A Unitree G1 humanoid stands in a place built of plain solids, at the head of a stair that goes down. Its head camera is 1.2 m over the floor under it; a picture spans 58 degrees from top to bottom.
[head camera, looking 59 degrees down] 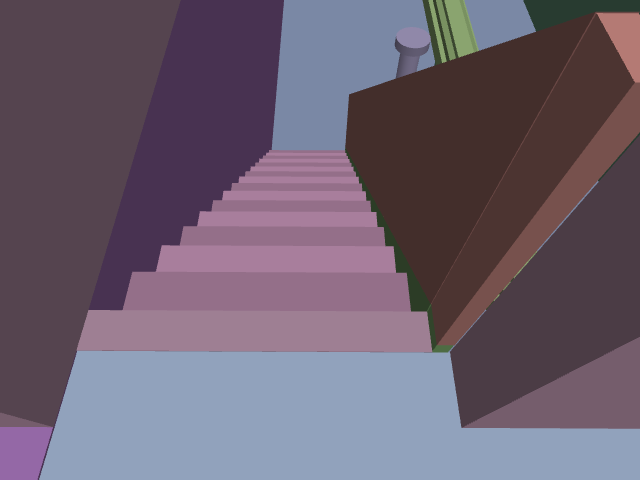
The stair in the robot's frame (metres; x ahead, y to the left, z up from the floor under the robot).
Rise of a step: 0.20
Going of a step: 0.23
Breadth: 1.00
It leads straight ahead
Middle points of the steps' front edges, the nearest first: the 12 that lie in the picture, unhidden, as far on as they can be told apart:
0.48 0.18 0.00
0.71 0.18 -0.20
0.94 0.18 -0.40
1.17 0.18 -0.61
1.40 0.18 -0.81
1.63 0.18 -1.01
1.86 0.18 -1.22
2.09 0.18 -1.42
2.31 0.17 -1.62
2.54 0.17 -1.83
2.77 0.17 -2.03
3.00 0.17 -2.23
